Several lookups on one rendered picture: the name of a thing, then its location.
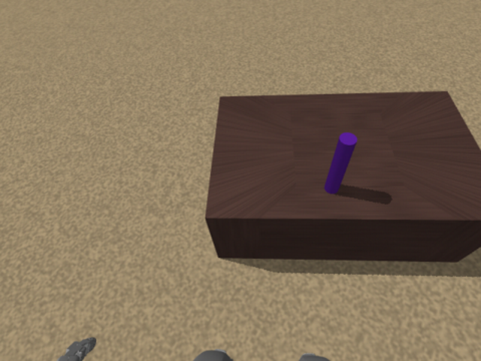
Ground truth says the left robot hand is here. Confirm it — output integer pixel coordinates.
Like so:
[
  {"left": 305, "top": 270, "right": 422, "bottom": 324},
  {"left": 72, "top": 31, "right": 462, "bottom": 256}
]
[{"left": 57, "top": 337, "right": 96, "bottom": 361}]

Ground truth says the can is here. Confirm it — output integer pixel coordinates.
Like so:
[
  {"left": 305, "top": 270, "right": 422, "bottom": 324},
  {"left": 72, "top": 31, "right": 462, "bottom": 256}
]
[{"left": 325, "top": 132, "right": 357, "bottom": 194}]

